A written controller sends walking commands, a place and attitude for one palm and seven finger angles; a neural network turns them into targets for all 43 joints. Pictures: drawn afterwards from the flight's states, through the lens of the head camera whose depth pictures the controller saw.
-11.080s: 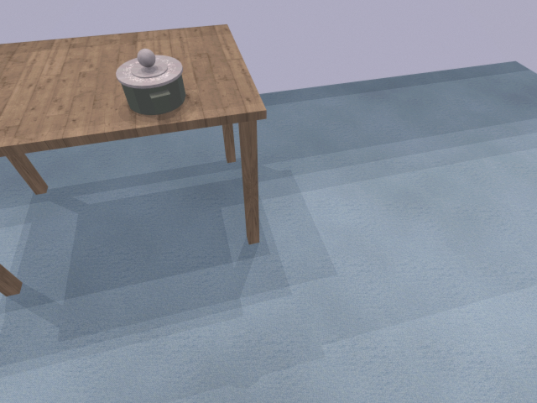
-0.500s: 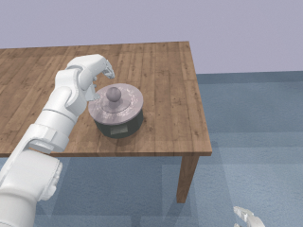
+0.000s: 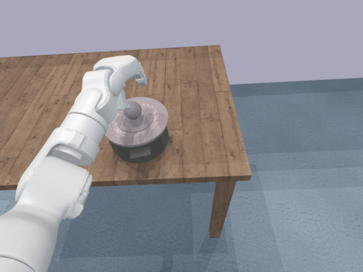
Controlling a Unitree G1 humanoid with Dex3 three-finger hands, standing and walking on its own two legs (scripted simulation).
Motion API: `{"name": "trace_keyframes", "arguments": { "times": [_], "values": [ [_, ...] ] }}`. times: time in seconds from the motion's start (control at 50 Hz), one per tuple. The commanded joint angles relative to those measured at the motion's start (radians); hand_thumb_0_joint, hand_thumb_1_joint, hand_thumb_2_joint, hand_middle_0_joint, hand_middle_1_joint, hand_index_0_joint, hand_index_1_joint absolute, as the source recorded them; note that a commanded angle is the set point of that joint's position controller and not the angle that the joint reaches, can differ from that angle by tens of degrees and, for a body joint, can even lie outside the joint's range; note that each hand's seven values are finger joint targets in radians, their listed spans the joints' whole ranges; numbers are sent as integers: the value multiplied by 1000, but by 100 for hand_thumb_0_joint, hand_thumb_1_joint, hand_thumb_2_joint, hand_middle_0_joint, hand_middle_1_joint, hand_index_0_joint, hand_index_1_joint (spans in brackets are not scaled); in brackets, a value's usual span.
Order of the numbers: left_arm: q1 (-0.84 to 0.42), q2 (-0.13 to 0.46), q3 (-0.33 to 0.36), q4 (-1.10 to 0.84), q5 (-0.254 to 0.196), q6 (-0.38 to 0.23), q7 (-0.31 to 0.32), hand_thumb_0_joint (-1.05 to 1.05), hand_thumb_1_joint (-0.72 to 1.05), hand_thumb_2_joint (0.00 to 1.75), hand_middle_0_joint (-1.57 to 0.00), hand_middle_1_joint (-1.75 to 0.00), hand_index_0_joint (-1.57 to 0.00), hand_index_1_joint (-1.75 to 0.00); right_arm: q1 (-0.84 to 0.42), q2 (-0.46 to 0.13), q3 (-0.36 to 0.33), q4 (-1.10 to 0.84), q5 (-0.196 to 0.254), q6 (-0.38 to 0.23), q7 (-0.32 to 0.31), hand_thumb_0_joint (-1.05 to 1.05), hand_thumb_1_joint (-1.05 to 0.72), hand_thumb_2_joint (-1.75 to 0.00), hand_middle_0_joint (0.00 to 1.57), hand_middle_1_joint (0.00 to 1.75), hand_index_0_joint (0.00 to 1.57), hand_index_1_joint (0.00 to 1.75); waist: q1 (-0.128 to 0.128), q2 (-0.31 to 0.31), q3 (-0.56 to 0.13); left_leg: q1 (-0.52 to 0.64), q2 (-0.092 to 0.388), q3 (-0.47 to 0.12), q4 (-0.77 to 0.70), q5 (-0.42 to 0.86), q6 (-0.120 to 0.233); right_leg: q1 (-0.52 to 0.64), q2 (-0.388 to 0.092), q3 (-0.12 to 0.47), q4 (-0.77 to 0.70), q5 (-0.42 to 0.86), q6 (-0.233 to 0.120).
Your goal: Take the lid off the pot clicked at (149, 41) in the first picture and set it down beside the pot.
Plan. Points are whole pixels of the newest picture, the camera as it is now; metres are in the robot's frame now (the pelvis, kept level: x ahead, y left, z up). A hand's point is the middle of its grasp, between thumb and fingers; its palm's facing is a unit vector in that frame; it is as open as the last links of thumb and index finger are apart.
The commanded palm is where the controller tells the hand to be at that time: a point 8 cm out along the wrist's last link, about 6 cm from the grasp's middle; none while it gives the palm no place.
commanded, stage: lower the open fingers around the knob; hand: left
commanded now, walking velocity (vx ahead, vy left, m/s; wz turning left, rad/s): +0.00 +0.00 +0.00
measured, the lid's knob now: (132, 110) +0.50 +0.13 +0.07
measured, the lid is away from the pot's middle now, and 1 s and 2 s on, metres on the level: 0.00 0.00 0.00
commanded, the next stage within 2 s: close the fingers and squeeze the knob in 1.04 s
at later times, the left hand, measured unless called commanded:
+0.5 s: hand (128, 104) +0.47 +0.12 +0.12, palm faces -0.34 -0.09 -0.94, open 10.2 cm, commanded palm +0.47 +0.13 +0.18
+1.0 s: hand (131, 113) +0.47 +0.12 +0.09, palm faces -0.36 -0.08 -0.93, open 10.2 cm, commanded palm +0.47 +0.13 +0.16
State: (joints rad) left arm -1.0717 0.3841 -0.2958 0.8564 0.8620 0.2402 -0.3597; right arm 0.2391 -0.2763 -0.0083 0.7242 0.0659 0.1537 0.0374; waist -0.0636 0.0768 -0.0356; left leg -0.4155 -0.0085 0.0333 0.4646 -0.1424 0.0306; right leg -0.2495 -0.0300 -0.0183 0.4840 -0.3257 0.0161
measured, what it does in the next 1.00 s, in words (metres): stands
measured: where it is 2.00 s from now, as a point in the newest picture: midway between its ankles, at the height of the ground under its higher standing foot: outside the picture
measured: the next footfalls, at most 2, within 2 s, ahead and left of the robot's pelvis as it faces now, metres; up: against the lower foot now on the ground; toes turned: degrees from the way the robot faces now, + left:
none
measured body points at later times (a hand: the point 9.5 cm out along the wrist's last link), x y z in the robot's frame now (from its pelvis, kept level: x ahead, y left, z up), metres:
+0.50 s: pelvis +0.01 -0.01 +0.00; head +0.04 -0.04 +0.45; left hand +0.48 +0.12 +0.17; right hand +0.11 -0.28 -0.14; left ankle +0.06 +0.10 -0.74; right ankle -0.05 -0.13 -0.74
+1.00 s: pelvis +0.01 -0.01 +0.00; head +0.05 -0.04 +0.44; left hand +0.48 +0.12 +0.15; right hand +0.10 -0.28 -0.15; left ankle +0.06 +0.10 -0.74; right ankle -0.05 -0.13 -0.74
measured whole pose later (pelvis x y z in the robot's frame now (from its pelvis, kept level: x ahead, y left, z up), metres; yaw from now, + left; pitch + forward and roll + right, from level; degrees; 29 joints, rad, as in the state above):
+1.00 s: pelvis +0.01 -0.01 +0.00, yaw +0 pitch +7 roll +0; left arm -0.94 0.37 -0.29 0.87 0.86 0.22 -0.28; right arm 0.21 -0.28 -0.02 0.72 0.07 0.19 0.02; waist -0.07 0.07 -0.04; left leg -0.45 0.01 0.03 0.52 -0.19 0.01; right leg -0.28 -0.01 -0.02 0.52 -0.36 0.00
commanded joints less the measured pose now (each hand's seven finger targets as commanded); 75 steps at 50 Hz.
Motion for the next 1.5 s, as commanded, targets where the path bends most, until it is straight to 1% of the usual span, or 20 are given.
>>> {"name": "trace_keyframes", "arguments": {
  "times": [0.0, 0.14, 0.18, 0.24, 0.32, 0.38, 0.68, 0.74, 0.8, 0.84, 0.92, 1.0, 1.1, 1.12, 1.14, 1.22, 1.3, 1.36, 1.4, 1.48],
  "values": [
    [-525, 224, 106, -124, 23, 6, 51, 0, -30, 141, -83, -8, -83, -8, -32, -144, -49, -112, -5, -36, -5, 0, -90, -90, 20, 30, 20, 30, 0, -115, -392, 368, -38, -38, -8, 156, 35, -80, 88, -28, -67, 294, -52],
    [-468, 247, 125, -134, 27, 3, 44, 0, -30, 141, -83, -8, -83, -8, -33, -146, -52, -121, -3, -36, -11, 0, -90, -90, 20, 30, 20, 30, 1, -133, -381, 359, -39, -22, 13, 191, 46, -60, 85, -14, -62, 368, -44],
    [-490, 196, 76, -139, 21, 3, 43, 0, -30, 141, -83, -8, -83, -8, -34, -141, -50, -120, 0, -33, -12, 0, -90, -90, 20, 30, 20, 30, -13, -109, -352, 356, -41, -20, 15, 179, 45, -90, 87, -16, -62, 358, -44],
    [-502, 285, 148, -207, 25, -15, 53, 0, -30, 141, -83, -8, -83, -8, -26, -147, -54, -126, -6, -41, -15, 0, -90, -90, 20, 30, 20, 30, 0, -103, -427, 386, -40, -22, 33, 224, 51, -50, 83, -3, -52, 422, -46],
    [-389, 212, 99, -159, 20, -5, 60, 0, -30, 141, -83, -8, -83, -8, -41, -143, -54, -121, 2, -27, -8, 0, -90, -90, 20, 30, 20, 30, -3, -123, -374, 360, -37, -8, 44, 261, 46, -60, 84, -14, -41, 461, -41],
    [-410, 255, 127, -226, 16, 0, 69, 0, -30, 141, -83, -8, -83, -8, -63, -141, -52, -131, 3, -22, -8, 0, -90, -90, 20, 30, 20, 30, 3, -107, -405, 372, -40, -8, 51, 260, 47, -42, 81, -4, -39, 480, -40],
    [-381, 147, 46, -186, 6, -18, 83, 0, -30, 141, -83, -8, -83, -8, -72, -132, -48, -111, 7, 11, -11, 0, -90, -90, 20, 30, 20, 30, -20, -105, -384, 372, -38, -12, 78, 289, 39, -97, 82, -13, -16, 486, -39],
    [-430, 242, 117, -234, 11, -34, 99, 0, -30, 141, -83, -8, -83, -8, -68, -136, -48, -118, 3, 8, -17, 0, -90, -90, 20, 30, 20, 30, -8, -97, -442, 372, -39, -14, 76, 284, 42, -52, 77, -4, -11, 511, -41],
    [-366, 167, 71, -187, 10, -34, 108, 0, -30, 141, -83, -8, -83, -8, -62, -127, -54, -115, 4, 8, -15, 0, -90, -90, 20, 30, 20, 30, -16, -121, -423, 370, -38, -15, 85, 310, 41, -74, 82, -13, -9, 510, -40],
    [-319, 198, 97, -112, 3, -27, 116, 0, -30, 141, -83, -8, -83, -8, -56, -137, -46, -106, 10, 16, -18, 0, -90, -90, 20, 30, 20, 30, -10, -136, -361, 313, -37, -6, 69, 246, 39, -79, 82, -12, -15, 475, -38],
    [-468, 180, 62, -225, 18, -36, 128, 0, -30, 141, -83, -8, -83, -8, -48, -129, -57, -108, 5, 6, -21, 0, -90, -90, 20, 30, 20, 30, -32, -51, -444, 399, -35, -26, 80, 263, 42, -113, 87, -8, -16, 442, -44],
    [-370, 221, 115, -106, 3, -30, 130, 0, -30, 141, -83, -8, -83, -8, -29, -141, -57, -94, 6, 4, -28, 0, -90, -90, 20, 30, 20, 30, -19, -146, -400, 330, -35, -16, 65, 222, 45, -82, 86, -12, -24, 438, -40],
    [-417, 184, 75, -144, 12, -34, 127, 0, -30, 141, -83, -8, -83, -8, -27, -137, -62, -96, 6, -1, -26, 0, -90, -90, 20, 30, 20, 30, -29, -91, -419, 359, -34, -20, 72, 221, 44, -107, 86, -9, -25, 415, -42],
    [-415, 225, 108, -129, 17, -36, 129, 0, -30, 141, -83, -8, -83, -8, -17, -144, -61, -88, 6, 1, -28, 0, -90, -90, 20, 30, 20, 30, -28, -94, -413, 359, -32, -21, 70, 220, 44, -113, 89, -7, -28, 415, -42],
    [-390, 238, 121, -108, 13, -35, 130, 0, -13, 103, -54, -63, -54, -63, -13, -144, -59, -89, 5, 0, -30, 0, -90, -90, 20, 30, 20, 30, -23, -101, -398, 341, -33, -17, 68, 208, 45, -103, 87, -8, -28, 414, -41],
    [-391, 275, 142, -132, 24, -43, 128, 0, -9, 104, -53, -71, -53, -71, -17, -148, -59, -94, 7, 0, -31, 0, -90, -90, 20, 30, 20, 30, -15, -99, -424, 333, -33, -13, 67, 220, 44, -75, 84, -2, -25, 446, -39],
    [-400, 198, 82, -105, 13, -36, 122, 0, -6, 104, -53, -78, -53, -78, -14, -142, -62, -93, 9, 1, -31, 0, -90, -90, 20, 30, 20, 30, -32, -84, -374, 332, -32, -16, 68, 201, 44, -124, 91, -14, -30, 393, -43],
    [-416, 277, 137, -128, 14, -44, 124, 0, -3, 103, -54, -83, -54, -83, -5, -150, -61, -91, 8, -1, -36, 0, -90, -90, 20, 30, 20, 30, -29, -94, -405, 343, -31, -17, 66, 192, 46, -106, 90, -5, -35, 401, -39],
    [-435, 212, 86, -164, 13, -52, 117, 0, -1, 103, -54, -85, -54, -85, -7, -141, -66, -97, 6, -8, -33, 0, -90, -90, 20, 30, 20, 30, -36, -66, -434, 378, -34, -20, 83, 240, 47, -117, 90, -9, -26, 427, -43],
    [-365, 210, 93, -76, 4, -41, 117, 0, 4, 101, -56, -90, -56, -90, -4, -147, -61, -84, 11, 1, -33, 0, -90, -90, 20, 30, 20, 30, -36, -106, -362, 333, -30, -15, 74, 196, 43, -137, 92, -15, -31, 389, -40]
  ]
}}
